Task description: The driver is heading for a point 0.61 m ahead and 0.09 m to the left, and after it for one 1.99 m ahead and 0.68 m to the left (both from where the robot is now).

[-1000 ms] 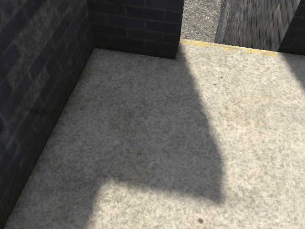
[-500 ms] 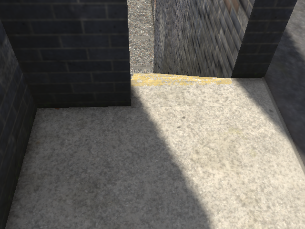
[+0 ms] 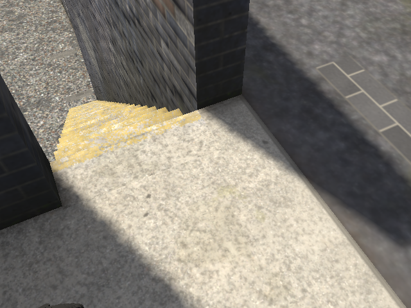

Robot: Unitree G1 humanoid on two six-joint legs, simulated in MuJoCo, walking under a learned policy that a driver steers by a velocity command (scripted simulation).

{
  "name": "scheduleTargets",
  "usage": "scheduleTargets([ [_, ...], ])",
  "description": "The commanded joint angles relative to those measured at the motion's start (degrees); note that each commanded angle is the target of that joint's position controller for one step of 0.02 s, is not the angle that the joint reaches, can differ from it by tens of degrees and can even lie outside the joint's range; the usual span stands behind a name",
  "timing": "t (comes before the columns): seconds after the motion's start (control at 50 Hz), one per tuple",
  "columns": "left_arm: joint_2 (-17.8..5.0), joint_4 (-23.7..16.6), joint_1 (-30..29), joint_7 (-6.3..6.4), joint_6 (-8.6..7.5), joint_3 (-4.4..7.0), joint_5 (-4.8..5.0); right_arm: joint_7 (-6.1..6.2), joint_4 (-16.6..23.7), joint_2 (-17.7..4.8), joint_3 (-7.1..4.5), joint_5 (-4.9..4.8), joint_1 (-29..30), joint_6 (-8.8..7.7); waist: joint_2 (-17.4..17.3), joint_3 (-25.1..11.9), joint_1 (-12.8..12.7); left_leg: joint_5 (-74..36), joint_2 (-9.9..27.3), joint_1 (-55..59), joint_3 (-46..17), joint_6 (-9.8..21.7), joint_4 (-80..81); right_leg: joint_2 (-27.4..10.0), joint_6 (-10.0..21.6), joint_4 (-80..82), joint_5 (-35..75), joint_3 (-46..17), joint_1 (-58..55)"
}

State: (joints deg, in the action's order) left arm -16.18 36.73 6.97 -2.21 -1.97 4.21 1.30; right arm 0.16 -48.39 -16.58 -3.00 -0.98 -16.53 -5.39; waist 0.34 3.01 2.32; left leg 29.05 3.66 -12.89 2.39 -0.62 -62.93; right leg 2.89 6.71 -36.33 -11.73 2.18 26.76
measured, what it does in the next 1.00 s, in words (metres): walks ahead: left foot, then right foot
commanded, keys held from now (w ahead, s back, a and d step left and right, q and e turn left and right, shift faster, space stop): w+e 0.08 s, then w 0.54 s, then w+q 0.38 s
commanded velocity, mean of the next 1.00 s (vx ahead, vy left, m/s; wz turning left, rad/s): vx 0.50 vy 0.00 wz -0.07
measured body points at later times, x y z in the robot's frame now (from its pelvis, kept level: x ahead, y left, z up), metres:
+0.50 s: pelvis +0.30 +0.03 +0.00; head +0.33 +0.03 +0.45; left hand +0.35 +0.31 -0.13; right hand +0.47 -0.25 -0.08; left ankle +0.42 +0.11 -0.72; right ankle +0.10 -0.07 -0.67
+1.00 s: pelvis +0.56 -0.04 +0.01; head +0.59 -0.05 +0.46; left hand +0.80 +0.19 -0.06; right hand +0.55 -0.32 -0.12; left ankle +0.42 +0.11 -0.69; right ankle +0.65 -0.16 -0.72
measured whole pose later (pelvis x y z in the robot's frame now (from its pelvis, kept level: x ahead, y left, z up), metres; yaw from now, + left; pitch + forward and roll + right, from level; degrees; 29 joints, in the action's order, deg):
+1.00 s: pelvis +0.56 -0.04 +0.01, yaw +0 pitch +2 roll +0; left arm -14.2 39.8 1.8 -0.7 -7.1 2.3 -0.2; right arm 0.4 -48.2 -17.0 -3.4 -1.2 -24.0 -2.5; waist -1.3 1.2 4.6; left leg 27.8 -2.0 -9.3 -7.1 1.6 -43.2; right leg -0.2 1.0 -29.7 -6.9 -0.9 24.7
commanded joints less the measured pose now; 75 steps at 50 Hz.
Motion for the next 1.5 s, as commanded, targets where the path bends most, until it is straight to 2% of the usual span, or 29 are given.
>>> scheduleTargets([
  [0.02, -8.2, -0.2, 11.3, 0.49, -1.61, 2.44, 0.03, -0.36, 8.6, -7.0, -0.63, -0.33, 6.3, -4.14, -1.1, -9.7, -5.2, -7.9, 1.7, -34.2, -7.7, 2.5, -11.3, -17.7, 11.9, 21.4, 0.7, -32.3, -33.6],
  [0.06, -5.6, -1.6, 6.2, 0.79, -1.59, 1.45, -0.58, -0.31, 7.7, -7.4, -1.25, 1.26, 3.8, -2.96, 0.6, -6.2, -1.2, -13.4, 4.2, -26.4, -8.0, 1.0, -4.3, -13.1, 9.9, 23.7, 9.1, -24.0, -22.4],
  [0.14, -6.5, 0.4, 8.7, 1.99, -2.41, 1.61, -0.35, -0.26, 8.8, -4.6, -0.7, 2.17, 5.7, -0.9, 1.4, -4.4, -1.3, -20.4, 3.4, -25.0, -5.3, -2.3, 4.9, -10.7, 10.1, 25.8, 21.7, -16.3, -16.9],
  [0.22, -7.0, 2.8, 12.8, 2.97, -2.2, 1.46, -0.37, -1.06, 10.5, -2.3, 0.18, 1.46, 14.8, -1.09, 3.8, -1.7, -5.3, -36.9, 0.5, -20.4, -3.5, -2.0, 24.6, -7.5, 6.1, 25.7, 16.6, -11.4, -14.9],
  [0.3, -7.7, 5.5, 16.2, 2.99, -2.48, 1.4, -0.13, -2.17, 12.1, -3.5, -0.03, 0.37, 20.3, -1.7, 4.6, 0.9, -7.4, -39.7, -0.5, -20.6, -4.4, 0.1, 31.9, -11.5, 5.7, 25.3, 10.6, -15.0, -20.2],
  [0.42, -9.2, 7.0, 14.8, 3.79, -0.62, 1.69, -0.66, -2.89, 10.6, -7.1, -1.58, 0.74, 12.4, -2.25, 5.5, -4.0, -1.7, -25.7, -4.4, -12.1, -1.8, 5.3, 35.6, -13.7, 2.7, 10.8, 38.8, -15.8, -31.4],
  [0.44, -8.5, 6.5, 13.7, 3.69, -0.35, 1.18, -0.89, -2.6, 8.7, -8.9, -2.4, 1.06, 4.7, -2.24, 4.3, -9.8, 2.4, -28.9, -3.5, -0.2, -2.2, 7.5, 36.0, -10.7, 1.4, 0.4, 42.5, -13.6, -28.3],
  [0.46, -5.6, 5.6, 16.2, 3.53, -0.38, 0.05, -1.83, -2.43, 7.6, -12.4, -3.05, 1.99, -4.1, -2.25, -3.2, -19.2, 4.0, -30.9, 7.5, 18.9, -14.9, 12.6, 33.5, -5.9, -0.5, -17.4, 26.2, -11.7, -15.1],
  [0.48, -0.3, 6.7, 24.5, 3.09, -1.17, -1.36, -0.46, -3.07, 5.4, -13.2, -3.51, 1.52, -8.2, -1.83, -20.3, -25.7, 1.1, -18.9, 18.4, 35.4, -41.0, 19.9, 40.6, 3.5, -4.0, -35.1, -18.8, -10.0, 4.8],
  [0.5, -6.3, 6.9, 20.7, 3.03, -1.88, -0.46, 0.56, -3.13, 5.5, -7.7, -2.0, 0.06, -7.6, -1.89, -13.0, -21.2, 2.8, -10.3, 17.4, 33.3, -44.0, 17.4, 44.7, 0.7, -3.1, -40.2, -20.6, -14.8, 11.1],
  [0.54, -8.1, 4.6, 10.5, 3.07, -2.41, 0.1, 0.72, -2.64, 6.7, -6.2, -1.21, 0.53, 0.9, -1.23, -2.3, -7.1, 1.1, -20.3, 13.5, 16.6, -28.3, 14.1, 47.3, -4.9, -3.5, -37.1, -10.7, -9.9, 11.8],
  [0.62, -4.2, 5.3, 11.8, 2.57, -1.78, 0.17, -0.25, -2.56, 5.9, -4.7, -0.53, 1.35, 2.3, -1.45, -5.0, -4.6, -2.7, -32.4, 8.5, 6.7, -17.8, 14.4, 51.7, -8.7, -5.1, -27.9, -5.4, -7.4, 6.2],
  [0.74, -2.1, 1.5, 0.0, 2.4, -2.49, -0.58, -1.5, -1.18, 4.2, -8.0, -1.51, 0.01, -1.6, -0.23, -3.8, -1.2, -0.1, -31.4, 6.2, 5.1, -13.6, 14.2, 54.9, -8.1, -8.2, -6.7, 8.2, -5.4, 9.1],
  [0.86, -3.3, -0.8, -8.6, 1.11, -4.33, -0.54, -0.44, -0.05, 2.6, -8.8, -2.1, -0.72, -6.4, 1.07, -5.3, -0.8, 1.9, -28.6, 6.9, 5.5, -15.7, 12.2, 49.7, -4.6, -8.5, 6.4, 13.8, -5.5, 1.6],
  [0.94, -8.0, 2.0, 2.1, 1.82, -5.72, 1.63, -0.55, 0.41, 3.5, -7.7, -2.17, -0.17, -4.8, 2.24, -6.1, -6.5, -5.3, -32.8, 4.7, 5.3, -17.1, 8.3, 36.9, -5.2, -4.7, 12.4, 9.1, -5.7, -16.6],
  [0.96, -11.5, 3.2, 11.3, 2.39, -5.97, 2.58, -1.62, 0.24, 5.2, -4.0, -0.93, 0.93, -3.9, 2.32, -1.3, -15.2, -9.3, -25.6, 0.6, -2.3, -14.0, 6.3, 21.0, -14.3, -1.2, 10.6, 6.7, -13.8, -31.7],
  [0.98, -16.3, 4.9, 16.4, 2.25, -5.21, 3.77, -2.2, 0.34, 7.2, 1.5, 0.58, 0.3, -10.6, 1.62, 14.7, -22.1, -6.8, 1.0, -7.5, -22.4, -7.4, 3.0, 2.3, -27.3, 6.7, 14.5, -2.2, -36.5, -49.4],
  [1.0, -11.9, 5.3, 16.4, 2.03, -4.78, 2.87, -1.74, 0.45, 6.8, -3.5, -0.46, -1.19, -9.8, 1.06, 15.3, -20.1, -7.4, 4.1, -4.4, -30.6, -10.8, 2.6, -6.6, -27.7, 7.5, 18.6, -14.5, -44.1, -47.5],
  [1.02, -8.1, 4.8, 12.9, 2.09, -4.09, 1.71, -1.47, 0.33, 7.6, -7.5, -1.6, -1.84, -4.9, 0.76, 11.0, -12.2, -7.9, -0.4, -2.4, -33.5, -10.8, 2.4, -9.3, -24.9, 5.5, 19.5, -14.9, -35.3, -40.7],
  [1.08, -3.7, 4.9, 5.0, 1.85, -3.42, 0.45, -1.99, 0.0, 8.0, -5.2, -2.08, -0.54, -1.9, 1.82, 7.5, -3.2, -3.6, -10.0, 2.3, -27.4, -8.9, 1.2, -5.0, -18.7, 2.6, 23.9, -0.2, -17.9, -24.0],
  [1.26, -8.1, 9.8, 6.9, 2.66, -4.86, 2.21, -1.47, -1.96, 12.5, -1.5, -1.38, -0.74, 7.3, 2.45, 2.7, -0.2, -4.0, -28.0, 3.4, -27.7, -7.0, 0.1, 11.1, -18.5, 3.1, 28.1, 15.3, 0.3, -22.5],
  [1.28, -1.3, 9.0, 8.3, 1.52, -6.92, -0.93, -7.54, -4.53, 8.5, 0.9, 1.09, 7.28, 0.7, 1.58, 1.3, -0.5, -2.3, -29.3, 3.4, -24.5, -5.6, 1.5, 16.1, -19.0, 5.7, 29.4, 13.7, 2.5, -21.7],
  [1.3, -2.0, 9.8, 9.2, 1.1, -7.22, -0.77, -7.53, -5.54, 8.6, 0.8, 0.6, 7.54, 3.0, 1.8, 2.8, 1.7, -3.2, -27.4, 2.1, -22.7, -4.0, 2.1, 15.4, -19.0, 5.6, 29.6, 13.5, 3.2, -20.2],
  [1.36, -9.9, 8.1, 6.8, 1.47, -7.62, 0.57, -5.42, -5.69, 11.4, -3.5, 0.03, 4.93, 9.3, 1.67, 3.4, -0.8, -1.9, -25.2, 0.0, -20.4, -2.6, 3.0, 22.2, -19.7, 3.4, 24.3, 32.3, 5.7, -27.3],
  [1.4, -15.1, 7.1, 9.0, 2.17, -7.0, 3.09, -5.47, -5.4, 8.2, -6.3, -0.42, 4.25, 3.8, 2.35, 1.1, 0.8, -1.6, -22.5, -1.1, -22.3, -4.0, 1.8, 31.4, -21.6, 1.6, 17.7, 48.8, 6.2, -36.3],
  [1.42, -15.0, 6.1, 9.5, 3.82, -8.09, 3.27, -4.17, -5.93, 3.7, -7.3, -0.52, 4.35, -3.7, 4.49, 1.1, 2.3, -0.7, -21.9, -3.0, -18.0, -5.2, 0.0, 37.5, -21.6, 0.1, 13.4, 58.2, 7.2, -34.8],
  [1.46, -9.8, 6.2, 14.7, 3.38, -8.1, 1.4, -4.99, -4.5, 3.3, -10.4, -2.12, 1.99, -8.3, 4.94, 1.7, -12.7, 1.0, -41.0, -5.3, 4.5, -4.3, 11.0, 36.2, -18.0, -1.9, -1.8, 57.1, 9.8, -30.5],
  [1.48, -4.8, 3.7, 19.3, 3.13, -9.64, -0.41, -6.36, -3.15, 6.6, -18.0, -4.96, 0.47, -8.4, 4.83, -9.8, -22.0, -0.3, -50.2, -0.4, 27.3, -18.2, 25.6, 29.8, -9.1, -6.7, -17.6, 32.8, 7.9, -10.2],
  [1.5, -3.2, 1.7, 13.2, 1.57, -10.37, -1.45, -5.61, -2.34, 6.8, -15.5, -3.85, 3.44, -8.7, 3.63, -16.2, -24.4, 2.8, -53.9, 8.4, 33.9, -33.6, 32.4, 36.2, 2.6, -9.9, -35.4, -28.2, 4.5, 4.9],
])
Velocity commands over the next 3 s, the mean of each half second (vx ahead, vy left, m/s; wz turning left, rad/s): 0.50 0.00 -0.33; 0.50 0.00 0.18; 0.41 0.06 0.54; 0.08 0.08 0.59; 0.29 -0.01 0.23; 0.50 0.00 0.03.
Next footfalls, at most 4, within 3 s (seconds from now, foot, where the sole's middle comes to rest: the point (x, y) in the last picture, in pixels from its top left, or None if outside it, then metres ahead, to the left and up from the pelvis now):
0.44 left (178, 304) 0.46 0.11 -0.76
0.96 right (256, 231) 0.69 -0.16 -0.76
1.46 left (165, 180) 0.92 0.16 -0.76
2.12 right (212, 156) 1.02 -0.03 -0.76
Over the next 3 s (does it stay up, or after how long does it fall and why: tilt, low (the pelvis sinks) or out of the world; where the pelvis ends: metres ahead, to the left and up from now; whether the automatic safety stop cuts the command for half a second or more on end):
stays up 1.03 0.24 0.01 its command is cut before an obstacle after 1.3 s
